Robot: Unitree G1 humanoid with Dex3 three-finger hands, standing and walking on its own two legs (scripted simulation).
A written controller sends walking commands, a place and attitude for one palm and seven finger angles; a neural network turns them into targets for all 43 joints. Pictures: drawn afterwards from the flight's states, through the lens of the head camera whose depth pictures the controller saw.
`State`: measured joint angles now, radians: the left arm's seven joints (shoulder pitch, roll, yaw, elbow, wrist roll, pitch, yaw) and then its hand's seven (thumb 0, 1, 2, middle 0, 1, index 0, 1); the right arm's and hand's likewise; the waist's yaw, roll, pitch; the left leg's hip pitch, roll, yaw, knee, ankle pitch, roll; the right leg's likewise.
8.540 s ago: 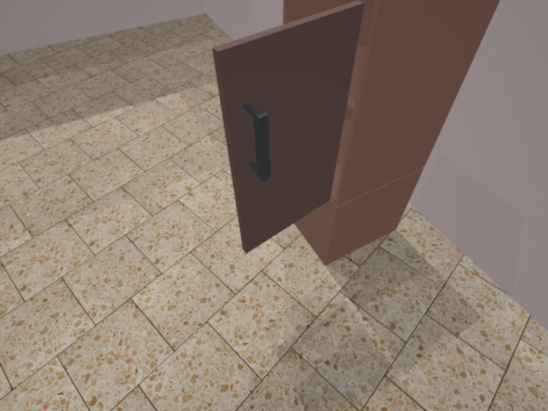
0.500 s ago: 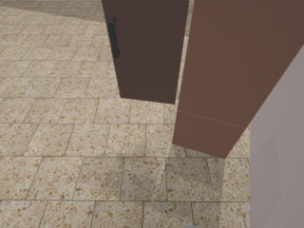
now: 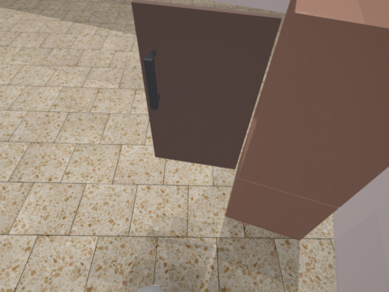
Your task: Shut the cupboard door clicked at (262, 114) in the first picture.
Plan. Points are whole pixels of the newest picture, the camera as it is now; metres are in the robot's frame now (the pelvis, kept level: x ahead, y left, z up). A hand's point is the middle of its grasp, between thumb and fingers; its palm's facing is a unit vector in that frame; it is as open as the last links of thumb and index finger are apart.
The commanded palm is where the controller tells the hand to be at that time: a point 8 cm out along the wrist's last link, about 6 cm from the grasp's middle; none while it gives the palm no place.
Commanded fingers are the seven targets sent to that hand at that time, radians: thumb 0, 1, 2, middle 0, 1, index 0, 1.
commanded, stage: take the last steps up to it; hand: left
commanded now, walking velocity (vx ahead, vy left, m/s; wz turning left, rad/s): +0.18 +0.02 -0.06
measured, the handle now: (153, 81) +0.62 +0.17 +0.07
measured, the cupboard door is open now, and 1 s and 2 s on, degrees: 99 99 99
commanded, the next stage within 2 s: come to a stop and stand still in 0.08 s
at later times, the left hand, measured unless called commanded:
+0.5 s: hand (129, 253) +0.22 +0.18 -0.15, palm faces -0.01 -0.98 -0.21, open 7.3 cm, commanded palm none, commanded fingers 0.00 0.90 0.90 -0.20 -0.30 -0.20 -0.30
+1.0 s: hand out of the picture +0.12 +0.21 -0.16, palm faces +0.01 -0.98 -0.22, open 7.4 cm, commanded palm none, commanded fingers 0.00 0.90 0.90 -0.20 -0.30 -0.20 -0.30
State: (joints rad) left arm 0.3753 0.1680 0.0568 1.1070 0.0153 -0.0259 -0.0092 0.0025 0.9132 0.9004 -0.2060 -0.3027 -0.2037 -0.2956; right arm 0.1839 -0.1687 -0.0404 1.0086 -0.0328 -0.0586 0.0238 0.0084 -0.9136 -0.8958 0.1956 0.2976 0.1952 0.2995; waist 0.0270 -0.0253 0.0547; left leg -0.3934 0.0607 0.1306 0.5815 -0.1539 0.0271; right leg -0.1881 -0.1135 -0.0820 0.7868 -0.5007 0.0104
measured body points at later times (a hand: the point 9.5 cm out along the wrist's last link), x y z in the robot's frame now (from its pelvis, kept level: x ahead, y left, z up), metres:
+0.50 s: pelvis +0.13 +0.00 +0.01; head +0.15 +0.00 +0.46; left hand +0.22 +0.23 -0.13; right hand +0.11 -0.21 -0.15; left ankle +0.08 +0.12 -0.71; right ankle +0.13 -0.09 -0.72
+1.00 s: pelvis +0.09 +0.03 +0.01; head +0.11 +0.02 +0.46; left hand +0.12 +0.26 -0.14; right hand +0.14 -0.21 -0.14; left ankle +0.11 +0.13 -0.72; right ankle +0.06 -0.10 -0.72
